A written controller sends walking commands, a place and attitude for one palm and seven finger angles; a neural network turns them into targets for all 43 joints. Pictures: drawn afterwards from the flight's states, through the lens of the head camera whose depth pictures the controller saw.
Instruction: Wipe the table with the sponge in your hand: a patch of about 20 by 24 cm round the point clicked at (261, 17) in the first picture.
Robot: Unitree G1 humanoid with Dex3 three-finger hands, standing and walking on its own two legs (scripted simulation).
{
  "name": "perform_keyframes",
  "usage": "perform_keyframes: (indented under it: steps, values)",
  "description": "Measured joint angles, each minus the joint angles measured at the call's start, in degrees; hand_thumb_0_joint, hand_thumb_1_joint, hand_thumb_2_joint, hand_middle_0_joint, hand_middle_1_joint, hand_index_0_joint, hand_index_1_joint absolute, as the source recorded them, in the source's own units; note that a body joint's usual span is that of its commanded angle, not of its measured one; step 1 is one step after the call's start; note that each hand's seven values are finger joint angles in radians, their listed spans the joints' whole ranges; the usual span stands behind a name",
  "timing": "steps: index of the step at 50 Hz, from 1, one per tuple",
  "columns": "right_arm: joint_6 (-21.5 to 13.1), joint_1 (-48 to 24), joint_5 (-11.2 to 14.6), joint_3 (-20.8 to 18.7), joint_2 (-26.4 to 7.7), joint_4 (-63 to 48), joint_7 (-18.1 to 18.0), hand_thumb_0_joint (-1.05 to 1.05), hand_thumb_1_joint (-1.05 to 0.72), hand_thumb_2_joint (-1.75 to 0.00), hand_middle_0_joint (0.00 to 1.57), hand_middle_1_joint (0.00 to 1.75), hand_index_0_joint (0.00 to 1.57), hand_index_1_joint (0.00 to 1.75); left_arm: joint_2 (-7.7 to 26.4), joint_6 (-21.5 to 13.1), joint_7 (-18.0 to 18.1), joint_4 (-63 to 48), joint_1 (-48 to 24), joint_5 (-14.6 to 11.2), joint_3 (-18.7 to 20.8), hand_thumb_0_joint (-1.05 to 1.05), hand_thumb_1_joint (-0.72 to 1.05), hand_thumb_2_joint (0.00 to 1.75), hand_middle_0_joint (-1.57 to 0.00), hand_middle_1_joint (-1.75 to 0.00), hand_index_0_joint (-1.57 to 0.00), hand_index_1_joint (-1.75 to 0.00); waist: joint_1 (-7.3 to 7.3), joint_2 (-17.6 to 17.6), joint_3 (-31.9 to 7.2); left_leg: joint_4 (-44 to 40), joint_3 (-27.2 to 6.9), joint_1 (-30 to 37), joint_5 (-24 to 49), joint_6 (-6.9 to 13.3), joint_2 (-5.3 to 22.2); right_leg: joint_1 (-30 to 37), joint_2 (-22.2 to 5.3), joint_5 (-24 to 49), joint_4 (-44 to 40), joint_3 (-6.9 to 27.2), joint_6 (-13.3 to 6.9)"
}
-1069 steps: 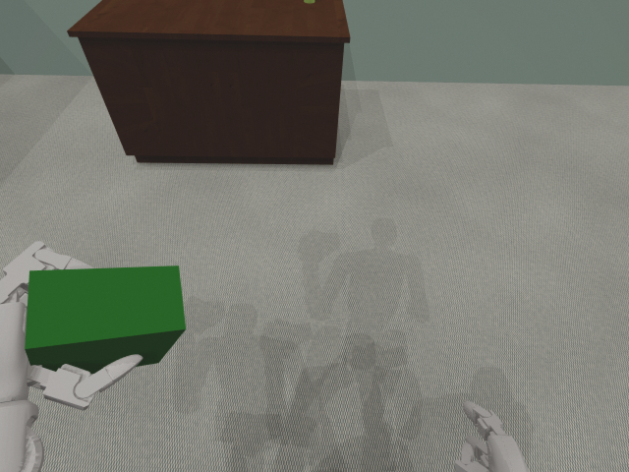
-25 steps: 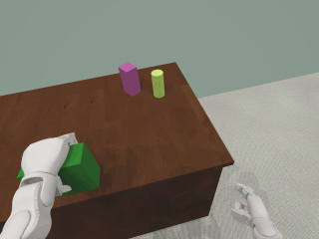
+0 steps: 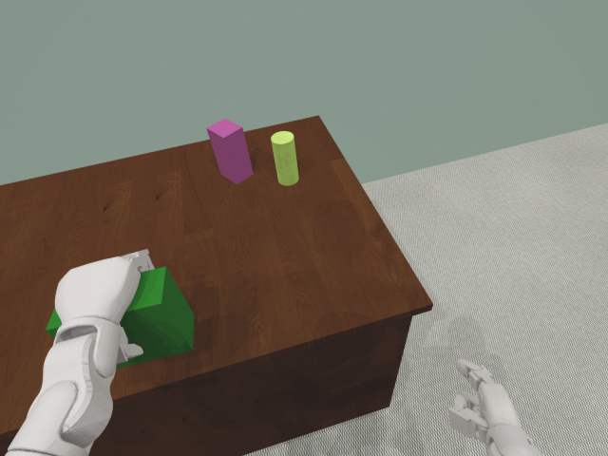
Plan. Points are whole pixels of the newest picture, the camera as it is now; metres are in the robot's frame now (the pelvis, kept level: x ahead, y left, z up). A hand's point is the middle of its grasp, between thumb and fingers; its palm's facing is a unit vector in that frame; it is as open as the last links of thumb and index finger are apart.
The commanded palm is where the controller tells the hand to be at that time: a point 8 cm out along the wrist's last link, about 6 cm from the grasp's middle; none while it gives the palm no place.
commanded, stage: move the sponge above the wiping area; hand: left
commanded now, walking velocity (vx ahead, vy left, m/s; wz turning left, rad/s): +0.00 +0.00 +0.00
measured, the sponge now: (135, 328) +0.24 +0.29 +0.03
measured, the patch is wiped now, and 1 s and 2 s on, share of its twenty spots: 0.00 0.00 0.00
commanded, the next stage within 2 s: lower the sponge onto the table in 1.82 s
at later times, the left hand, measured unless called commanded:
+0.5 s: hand (133, 303) +0.27 +0.29 +0.06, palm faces -0.03 -0.06 -1.00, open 10.4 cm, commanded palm +0.25 +0.29 +0.12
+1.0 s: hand (147, 290) +0.30 +0.29 +0.04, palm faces -0.05 -0.06 -1.00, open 10.4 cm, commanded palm +0.28 +0.29 +0.10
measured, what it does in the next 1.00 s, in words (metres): stands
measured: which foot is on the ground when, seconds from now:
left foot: down 0.00-1.00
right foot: down 0.00-1.00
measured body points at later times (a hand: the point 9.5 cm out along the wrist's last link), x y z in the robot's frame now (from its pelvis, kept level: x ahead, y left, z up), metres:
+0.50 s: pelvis +0.00 +0.00 +0.00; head +0.01 -0.04 +0.45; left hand +0.27 +0.29 +0.11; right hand +0.24 -0.22 -0.10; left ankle +0.02 +0.10 -0.74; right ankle +0.00 -0.08 -0.74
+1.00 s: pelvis +0.01 +0.00 +0.00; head +0.02 -0.03 +0.45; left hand +0.30 +0.29 +0.10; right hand +0.22 -0.22 -0.11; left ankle +0.02 +0.10 -0.74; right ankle +0.00 -0.08 -0.74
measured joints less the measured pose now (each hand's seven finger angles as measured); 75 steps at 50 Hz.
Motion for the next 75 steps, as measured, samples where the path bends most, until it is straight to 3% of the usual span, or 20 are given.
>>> perform_keyframes:
  steps: [19, 42, 51, 68, 75]
  values:
    - [0.00, -0.19, 0.47, -0.51, 0.11, 0.25, -0.68, 0.01, -0.90, -0.90, 0.20, 0.30, 0.20, 0.30, -0.43, -0.65, 1.39, 5.22, -2.29, 0.58, -0.94, -0.01, -0.53, 1.03, -0.68, -1.34, -0.71, -1.34, 0.12, -0.50, -0.65, 1.09, -0.51, -1.05, -0.74, -0.31, 0.17, -0.81, 0.21, -0.77, 0.82, -0.42, -0.33]
    - [1.09, 2.01, 1.03, -1.28, 0.12, 0.87, -0.52, 0.01, -0.90, -0.90, 0.20, 0.30, 0.20, 0.30, -2.16, -1.39, 3.44, 13.42, -8.68, 2.20, -1.92, -0.01, -0.53, 1.03, -0.68, -1.34, -0.71, -1.34, -1.41, -1.12, -1.66, 1.77, -0.06, -3.41, -1.27, 0.08, -0.09, -3.34, -0.07, -1.18, 1.65, 0.09, 0.10]
    - [1.65, 2.12, 1.39, -1.30, 0.20, 0.85, -0.36, 0.01, -0.90, -0.90, 0.20, 0.30, 0.20, 0.30, -2.52, 0.74, 4.38, 15.90, -10.01, 1.94, -2.20, -0.01, -0.53, 1.03, -0.68, -1.34, -0.71, -1.34, -1.84, -1.24, -2.19, 2.05, -0.17, -3.77, -1.63, 0.27, -0.24, -3.53, -0.20, -1.46, 1.68, 0.03, 0.31]
    - [1.98, 2.34, 1.53, -1.53, 0.46, 0.96, -0.52, 0.01, -0.90, -0.90, 0.20, 0.30, 0.20, 0.30, -2.67, -1.68, 5.19, 22.26, -15.16, 3.04, -2.70, -0.01, -0.53, 1.03, -0.68, -1.34, -0.71, -1.33, -2.19, -1.79, -2.35, 3.10, -0.79, -5.57, -2.04, 0.45, -0.46, -4.81, -0.38, -1.72, 2.03, -0.57, 0.50]
    - [2.76, 3.29, 1.63, -1.55, 0.31, 0.81, 0.24, 0.01, -0.91, -0.90, 0.20, 0.30, 0.20, 0.30, -3.21, -0.14, 5.52, 20.26, -13.64, 2.43, -2.36, -0.01, -0.53, 1.03, -0.68, -1.34, -0.71, -1.33, -2.60, -1.26, -3.07, 2.59, -0.30, -5.12, -2.21, 0.62, -0.53, -4.57, -0.44, -1.77, 1.65, -0.01, 0.74]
